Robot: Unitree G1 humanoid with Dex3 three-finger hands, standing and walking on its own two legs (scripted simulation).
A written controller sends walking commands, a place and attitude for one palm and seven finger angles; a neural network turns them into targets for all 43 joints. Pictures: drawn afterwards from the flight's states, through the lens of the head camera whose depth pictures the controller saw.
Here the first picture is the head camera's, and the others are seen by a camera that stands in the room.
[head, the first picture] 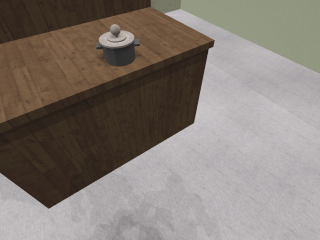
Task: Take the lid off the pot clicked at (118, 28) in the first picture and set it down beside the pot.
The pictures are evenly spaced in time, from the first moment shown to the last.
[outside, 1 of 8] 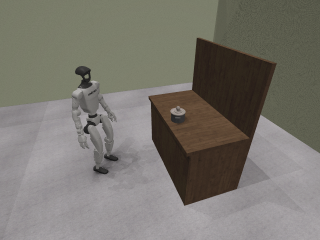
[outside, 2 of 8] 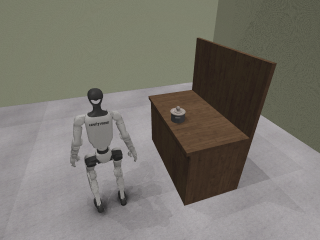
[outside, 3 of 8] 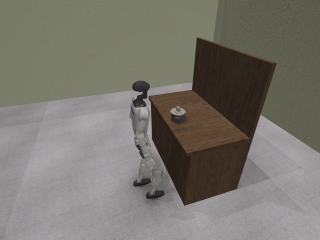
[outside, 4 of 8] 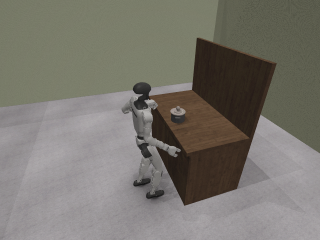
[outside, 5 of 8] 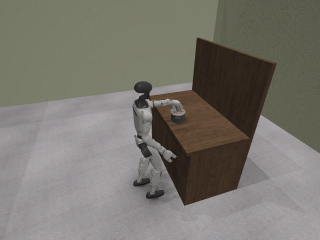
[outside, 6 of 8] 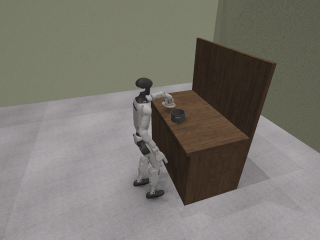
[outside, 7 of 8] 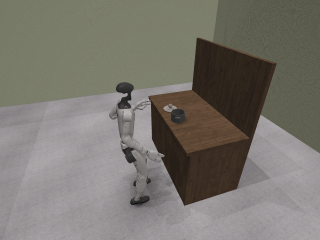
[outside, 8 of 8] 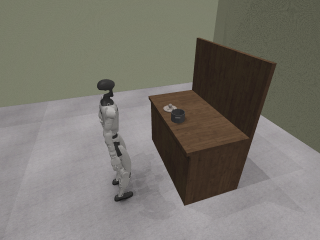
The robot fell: no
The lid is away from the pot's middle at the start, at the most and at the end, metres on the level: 0.00 0.24 0.24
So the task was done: yes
